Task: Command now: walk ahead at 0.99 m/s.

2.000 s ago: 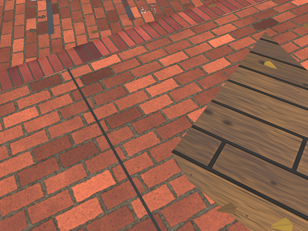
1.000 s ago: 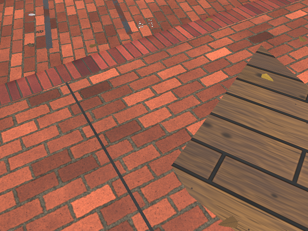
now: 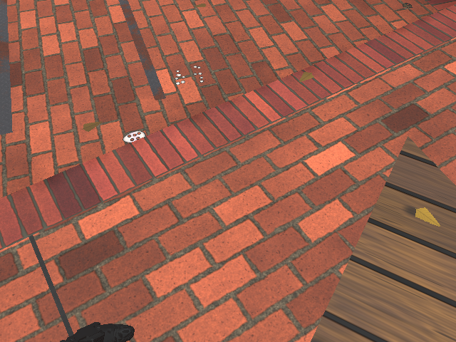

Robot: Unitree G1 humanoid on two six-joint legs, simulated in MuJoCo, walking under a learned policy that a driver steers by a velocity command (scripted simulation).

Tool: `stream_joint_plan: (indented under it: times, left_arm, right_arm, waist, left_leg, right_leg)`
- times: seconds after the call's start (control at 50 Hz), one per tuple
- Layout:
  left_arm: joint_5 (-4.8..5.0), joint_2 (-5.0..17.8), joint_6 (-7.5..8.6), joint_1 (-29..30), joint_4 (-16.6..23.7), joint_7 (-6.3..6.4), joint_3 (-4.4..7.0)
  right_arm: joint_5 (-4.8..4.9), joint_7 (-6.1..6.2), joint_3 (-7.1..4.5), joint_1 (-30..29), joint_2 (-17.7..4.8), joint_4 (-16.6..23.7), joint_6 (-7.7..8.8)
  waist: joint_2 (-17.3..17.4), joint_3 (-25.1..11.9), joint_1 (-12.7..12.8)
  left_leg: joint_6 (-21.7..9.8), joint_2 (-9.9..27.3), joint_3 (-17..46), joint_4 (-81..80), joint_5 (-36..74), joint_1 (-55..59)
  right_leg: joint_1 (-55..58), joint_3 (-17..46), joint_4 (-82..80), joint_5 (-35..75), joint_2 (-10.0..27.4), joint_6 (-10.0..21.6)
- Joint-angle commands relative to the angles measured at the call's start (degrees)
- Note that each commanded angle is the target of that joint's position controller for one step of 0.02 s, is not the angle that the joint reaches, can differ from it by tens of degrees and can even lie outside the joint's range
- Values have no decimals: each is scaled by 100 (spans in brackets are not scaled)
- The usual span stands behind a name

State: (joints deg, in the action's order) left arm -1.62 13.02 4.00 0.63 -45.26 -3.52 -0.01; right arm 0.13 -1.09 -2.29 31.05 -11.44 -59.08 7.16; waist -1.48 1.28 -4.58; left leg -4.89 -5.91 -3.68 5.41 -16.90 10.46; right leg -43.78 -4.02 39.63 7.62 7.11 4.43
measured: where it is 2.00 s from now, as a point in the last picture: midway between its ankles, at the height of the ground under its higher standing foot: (108, 98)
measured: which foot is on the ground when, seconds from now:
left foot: down 0.00-0.10, up 0.12-0.56, down 0.58-1.00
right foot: up 0.00-0.10, down 0.12-0.60, up 0.62-1.00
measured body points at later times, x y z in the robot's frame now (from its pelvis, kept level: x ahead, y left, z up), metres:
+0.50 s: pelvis +0.50 -0.02 -0.01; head +0.53 -0.02 +0.44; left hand +0.38 +0.22 -0.14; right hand +0.75 -0.22 -0.08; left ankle +0.74 +0.11 -0.68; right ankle +0.31 -0.09 -0.73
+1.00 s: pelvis +1.00 +0.04 -0.01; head +1.04 +0.05 +0.43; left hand +1.21 +0.31 -0.06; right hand +1.03 -0.26 -0.13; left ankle +0.77 +0.05 -0.73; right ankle +1.22 -0.03 -0.72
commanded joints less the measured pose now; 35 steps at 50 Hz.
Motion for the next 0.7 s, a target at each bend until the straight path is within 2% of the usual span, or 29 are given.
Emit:
stream_joint_plan:
  times: [0.02, 0.06, 0.08, 0.1, 0.12, 0.14, 0.16, 0.18, 0.2, 0.22, 0.24, 0.28, 0.3, 0.36, 0.38, 0.42, 0.44, 0.46, 0.5, 0.52, 0.54, 0.56, 0.58, 0.6, 0.62, 0.64, 0.66, 0.68, 0.7]
  left_arm:
    - [35, 345, 84, 650, 490, 41, 10]
    - [22, 617, 79, 116, 413, 129, 113]
    - [36, 832, 77, -709, 216, 195, 209]
    - [45, 1038, 59, -1921, -163, 285, 327]
    - [-42, 1328, 33, -3030, -440, 388, 461]
    - [-265, 1893, 52, -3110, -451, 430, 630]
    - [-116, 1549, 18, -2967, -477, 302, 631]
    - [-90, 1240, 72, -2294, -496, 272, 581]
    - [-70, 844, 133, -2065, -543, 243, 500]
    - [-98, 610, 178, -1945, -623, 258, 437]
    - [-72, 400, 206, -1946, -740, 296, 355]
    - [36, 337, 306, -2076, -890, 321, 305]
    - [92, 439, 352, -2151, -936, 313, 318]
    - [127, 580, 428, -2405, -951, 246, 326]
    - [158, 556, 449, -2449, -947, 232, 314]
    - [242, 686, 501, -2822, -1040, 252, 319]
    - [239, 857, 512, -2889, -1067, 270, 341]
    - [220, 944, 503, -2891, -1109, 288, 354]
    - [133, 1080, 434, -3058, -1142, 348, 359]
    - [46, 1181, 365, -3088, -1152, 421, 376]
    - [-54, 1280, 269, -3016, -1139, 496, 404]
    - [-132, 1350, 172, -2853, -1087, 556, 438]
    - [-149, 1406, 101, -2568, -985, 586, 470]
    - [-186, 971, 153, -2488, -815, 538, 386]
    - [142, 395, 299, -3105, -481, 333, 252]
    - [89, 777, 390, -2389, -279, 391, 257]
    - [48, 861, 467, -1836, -90, 396, 245]
    - [-19, 756, 492, -1648, -1, 400, 203]
    - [-117, 666, 419, -1471, 150, 381, 174]
  right_arm:
    - [14, 72, -128, -60, -989, 243, 105]
    - [-113, 159, -173, -79, -1287, 218, 7]
    - [-203, 218, -214, -172, -1442, 201, -79]
    - [-260, 270, -247, -378, -1523, 228, -179]
    - [-291, 273, -227, -539, -1346, 315, -211]
    - [-41, 87, -6, 197, -229, 587, -168]
    - [111, 79, -73, -4, -687, 626, -41]
    - [105, 133, -99, -866, -835, 885, -17]
    - [42, 121, -70, -1231, -811, 975, -1]
    - [-30, 80, -45, -1366, -686, 999, -45]
    - [-146, 11, -13, -1291, -568, 1070, -139]
    - [-246, -114, 56, -1369, -345, 1151, -304]
    - [-278, -157, 82, -1642, -331, 1277, -352]
    - [-283, -209, 156, -2793, -464, 1754, -337]
    - [-255, -233, 197, -3050, -444, 1845, -299]
    - [-170, -286, 271, -3512, -374, 1966, -256]
    - [-135, -281, 288, -3610, -381, 2031, -246]
    - [-111, -257, 265, -3614, -506, 2016, -251]
    - [-141, -202, 201, -3516, -713, 1944, -245]
    - [-157, -165, 159, -3272, -817, 1886, -255]
    - [-157, -124, 89, -2641, -959, 1723, -263]
    - [-146, -78, -12, -1564, -1145, 1383, -276]
    - [-174, -21, -139, -402, -1321, 1024, -301]
    - [-207, 60, -302, 181, -1727, 874, -365]
    - [-247, 46, -436, -268, -2081, 879, -445]
    - [-179, 0, -452, -677, -1775, 1003, -449]
    - [-128, 10, -402, -844, -1491, 967, -426]
    - [-138, 21, -360, -926, -1245, 878, -411]
    - [-130, 82, -328, -972, -1151, 868, -379]
  waist:
    - [373, 746, 237]
    - [740, 109, 560]
    - [923, -376, 992]
    - [947, -951, 1558]
    - [823, -1473, 2002]
    - [-1039, -2140, 1158]
    - [-947, -2553, 1267]
    - [-459, -1237, 1060]
    - [204, -695, 944]
    - [400, -319, 716]
    - [270, -165, 435]
    - [41, 126, 236]
    - [-11, 334, 214]
    - [59, 783, 404]
    - [119, 831, 456]
    - [172, 815, 663]
    - [-12, 813, 658]
    - [-21, 782, 624]
    - [-186, 387, 592]
    - [-418, 101, 423]
    - [-601, -302, 70]
    - [-722, -829, -417]
    - [-631, -1224, -990]
    - [113, -1495, -899]
    - [2181, -2005, 11]
    - [851, -1629, -141]
    - [179, -934, -69]
    - [-331, -444, 192]
    - [-377, -204, 385]
  left_leg:
    - [-335, 1440, 201, -485, 4806, -844]
    - [-234, 1607, 130, 591, 7084, -19]
    - [-209, 1709, 127, 1635, 7616, 75]
    - [-201, 1702, 50, 3109, 7416, -166]
    - [-235, 1489, 45, 4908, 6032, -1265]
    - [-43, 515, 182, 7477, 714, -3830]
    - [-166, 142, 956, 8253, -787, -4795]
    - [-253, 621, 952, 8102, -95, -5349]
    - [-263, 827, 902, 7707, 235, -5206]
    - [-248, 996, 941, 7391, 302, -4950]
    - [-180, 1099, 970, 7137, 339, -4636]
    - [-17, 1291, 886, 6743, 298, -4637]
    - [65, 1401, 770, 6499, 393, -4878]
    - [207, 1451, 234, 5025, 1424, -5098]
    - [211, 1380, 66, 4320, 1908, -4761]
    - [105, 1101, -335, 3355, 2675, -4083]
    - [29, 1065, -291, 3041, 2939, -3941]
    - [-66, 970, -349, 2782, 2996, -4054]
    - [-244, 490, -656, 2617, 2463, -3975]
    - [-327, 243, -689, 2656, 2024, -3720]
    - [-436, 43, -648, 2718, 1653, -3140]
    - [-568, -85, -572, 2776, 1373, -2185]
    - [-731, 58, -356, 2529, 1120, -1068]
    - [-919, 1023, 965, 2974, 153, 110]
    - [-2096, 2260, 4674, 1749, -545, 1678]
    - [-1986, 2143, 4912, 1149, -440, 1470]
    - [-1777, 1995, 4171, 1045, 26, 641]
    - [-1584, 1765, 3649, 915, 590, -280]
    - [-1509, 1528, 3268, 872, 939, -974]
  right_leg:
    - [1225, -422, -876, 344, -492, 208]
    - [1829, -523, -884, -509, -992, 347]
    - [2615, -379, -847, -957, -1132, 453]
    - [3729, -325, -956, -1329, -1166, 547]
    - [5171, 245, -690, -2157, -570, 680]
    - [7027, 3240, -970, -3632, 1300, 1398]
    - [7209, 5311, -2236, -4466, 1485, 1560]
    - [6274, 4222, -2433, -4021, 1189, 1310]
    - [5324, 3422, -2540, -3285, 1023, 1180]
    - [4553, 2815, -2673, -2866, 756, 990]
    - [3917, 2391, -2817, -2742, 528, 834]
    - [3365, 1906, -3164, -2712, 312, 743]
    - [3190, 1709, -3355, -2594, 270, 748]
    - [2904, 950, -3775, -1329, -103, 740]
    - [2786, 689, -3810, -790, -263, 662]
    - [2940, 514, -4155, 320, -221, 545]
    - [3266, 514, -4237, 758, -42, 536]
    - [3892, 282, -4217, 1338, 15, 472]
    - [5039, -90, -3585, 3575, 136, 262]
    - [5405, -216, -2984, 4632, 259, 167]
    - [5564, -329, -1995, 5294, 366, 91]
    - [5445, -401, -634, 5483, 413, 44]
    - [4836, -512, 1121, 4798, 292, 18]
    - [3332, -385, 3205, 1091, -176, 37]
    - [596, 264, 5182, -3361, -1237, -318]
    - [-154, 894, 5188, -2788, -831, -128]
    - [-190, 940, 4718, -2401, -556, -80]
    - [75, 887, 4207, -2335, -366, -107]
    - [324, 905, 3908, -2441, -248, -212]
Keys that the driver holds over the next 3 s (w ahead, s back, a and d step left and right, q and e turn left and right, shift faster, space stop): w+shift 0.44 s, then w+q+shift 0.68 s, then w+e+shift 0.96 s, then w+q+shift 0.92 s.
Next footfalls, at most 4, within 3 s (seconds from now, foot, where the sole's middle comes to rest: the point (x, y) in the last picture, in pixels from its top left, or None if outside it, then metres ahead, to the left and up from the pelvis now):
0.12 right None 0.34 -0.09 -0.77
0.58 left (200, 244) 0.80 0.06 -0.77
1.02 right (214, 141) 1.27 -0.02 -0.77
1.54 left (104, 133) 1.50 0.47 -0.92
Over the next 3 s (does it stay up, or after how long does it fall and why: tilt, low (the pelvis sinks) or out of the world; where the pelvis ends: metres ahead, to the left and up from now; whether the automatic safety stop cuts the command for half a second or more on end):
stays up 2.76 0.48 -0.15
